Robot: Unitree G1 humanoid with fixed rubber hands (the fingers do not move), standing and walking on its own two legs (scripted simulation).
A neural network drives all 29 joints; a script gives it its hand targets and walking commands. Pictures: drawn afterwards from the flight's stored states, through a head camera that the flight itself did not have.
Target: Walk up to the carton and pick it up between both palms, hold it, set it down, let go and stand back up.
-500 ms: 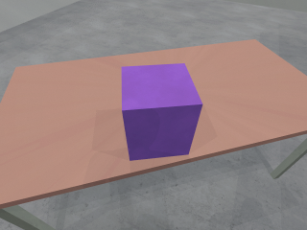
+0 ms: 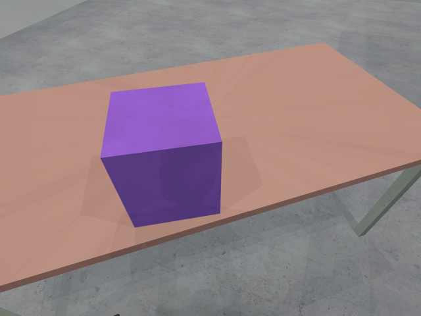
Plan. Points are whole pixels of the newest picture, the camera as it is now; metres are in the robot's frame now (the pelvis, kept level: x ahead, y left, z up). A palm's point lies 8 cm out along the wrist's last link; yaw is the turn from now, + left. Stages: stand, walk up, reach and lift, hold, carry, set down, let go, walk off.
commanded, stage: walk up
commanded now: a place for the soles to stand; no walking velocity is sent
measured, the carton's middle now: (168, 156) +0.46 +0.11 +0.03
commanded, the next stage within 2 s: none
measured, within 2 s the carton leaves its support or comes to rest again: neither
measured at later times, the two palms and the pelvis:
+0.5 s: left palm out of the picture +0.04 +0.29 -0.09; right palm out of the picture +0.12 -0.16 -0.12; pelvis -0.02 +0.05 +0.00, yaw +12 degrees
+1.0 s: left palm out of the picture +0.04 +0.31 -0.11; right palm out of the picture +0.08 -0.12 -0.09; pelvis -0.02 +0.09 +0.01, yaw +5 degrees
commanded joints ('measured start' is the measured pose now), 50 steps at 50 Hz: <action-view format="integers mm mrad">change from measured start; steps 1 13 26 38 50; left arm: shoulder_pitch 55 4 -36 -64 -31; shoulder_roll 176 119 68 112 38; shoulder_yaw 58 51 -7 29 21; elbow -101 -123 -116 -23 -43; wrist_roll -7 -6 -21 6 10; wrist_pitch -13 -47 16 51 26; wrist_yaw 51 64 -4 13 -8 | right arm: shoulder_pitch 17 -67 14 -43 -97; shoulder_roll -68 -76 -126 -26 -87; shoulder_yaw -21 -38 -53 -34 -35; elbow -96 -135 -210 -271 -249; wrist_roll -12 -29 -22 -4 -3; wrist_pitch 6 31 -45 -83 -65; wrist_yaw -5 9 1 -59 -33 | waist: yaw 16 27 -19 -17 10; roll -115 -126 324 60 139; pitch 13 -42 -37 -76 -46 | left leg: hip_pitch -246 -393 11 125 -19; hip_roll -62 -115 116 179 138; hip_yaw -136 -157 -366 -312 -111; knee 323 473 -383 -449 -367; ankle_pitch -43 142 167 319 298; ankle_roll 20 -48 65 124 191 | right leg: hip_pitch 119 179 -178 -231 96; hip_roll -269 -274 -84 50 67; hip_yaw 365 131 -93 178 20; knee -405 -409 158 421 -141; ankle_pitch -87 -84 -389 -158 -50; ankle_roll -70 -131 77 104 50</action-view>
